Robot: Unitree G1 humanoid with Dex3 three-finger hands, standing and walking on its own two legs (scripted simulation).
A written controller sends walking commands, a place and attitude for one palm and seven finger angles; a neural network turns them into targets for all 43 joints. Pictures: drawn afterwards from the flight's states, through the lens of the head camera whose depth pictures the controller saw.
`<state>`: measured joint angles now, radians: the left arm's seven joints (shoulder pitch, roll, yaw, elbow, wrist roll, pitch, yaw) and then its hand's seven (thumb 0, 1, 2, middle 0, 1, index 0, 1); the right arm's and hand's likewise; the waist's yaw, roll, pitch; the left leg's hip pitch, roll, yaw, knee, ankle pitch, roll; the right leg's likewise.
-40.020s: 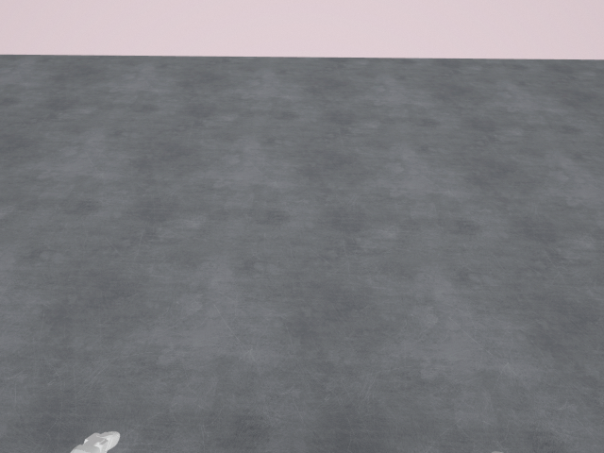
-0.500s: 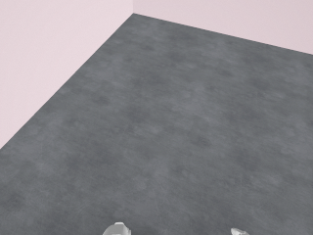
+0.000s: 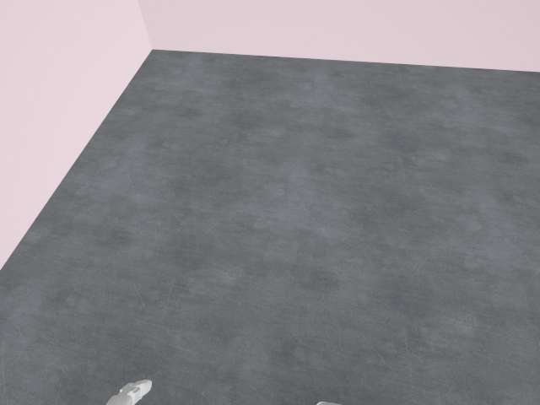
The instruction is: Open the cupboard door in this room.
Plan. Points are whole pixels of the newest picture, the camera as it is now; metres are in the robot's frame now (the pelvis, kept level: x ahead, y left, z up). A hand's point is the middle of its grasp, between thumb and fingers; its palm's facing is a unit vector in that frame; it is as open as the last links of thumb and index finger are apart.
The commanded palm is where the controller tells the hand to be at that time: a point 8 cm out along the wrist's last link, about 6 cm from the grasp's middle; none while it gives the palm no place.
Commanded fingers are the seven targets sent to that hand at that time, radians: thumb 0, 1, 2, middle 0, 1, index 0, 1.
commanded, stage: walk to a spot facing it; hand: left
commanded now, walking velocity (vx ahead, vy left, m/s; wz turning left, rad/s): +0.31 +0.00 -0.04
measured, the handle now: out of the picture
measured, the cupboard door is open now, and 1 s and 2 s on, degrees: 46 46 46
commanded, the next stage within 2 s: turn to face it in 0.06 s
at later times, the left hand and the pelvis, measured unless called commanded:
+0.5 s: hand (167, 357) +0.22 +0.20 -0.17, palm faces +0.17 -0.97 -0.18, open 7.4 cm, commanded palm none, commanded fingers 0.00 0.90 0.90 -0.20 -0.30 -0.20 -0.30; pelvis +0.19 +0.01 +0.01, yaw +6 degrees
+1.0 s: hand (186, 360) +0.22 +0.16 -0.17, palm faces +0.45 -0.86 -0.23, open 7.4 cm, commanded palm none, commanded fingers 0.00 0.90 0.90 -0.20 -0.30 -0.20 -0.30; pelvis +0.25 -0.04 +0.00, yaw +26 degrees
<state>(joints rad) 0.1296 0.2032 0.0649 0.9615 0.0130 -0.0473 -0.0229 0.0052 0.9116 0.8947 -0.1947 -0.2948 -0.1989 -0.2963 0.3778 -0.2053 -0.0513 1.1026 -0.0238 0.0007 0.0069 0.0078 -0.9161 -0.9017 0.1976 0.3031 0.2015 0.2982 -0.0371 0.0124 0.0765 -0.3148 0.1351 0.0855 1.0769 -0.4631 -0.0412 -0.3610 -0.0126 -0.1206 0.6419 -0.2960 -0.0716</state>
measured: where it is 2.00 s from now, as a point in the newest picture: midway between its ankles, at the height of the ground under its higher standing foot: (303, 365)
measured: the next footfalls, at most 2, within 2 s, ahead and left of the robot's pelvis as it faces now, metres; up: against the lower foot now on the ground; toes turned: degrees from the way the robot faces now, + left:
left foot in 0.30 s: +0.30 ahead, +0.12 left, +0.00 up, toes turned +7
right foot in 0.68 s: +0.30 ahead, -0.15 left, +0.00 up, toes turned +11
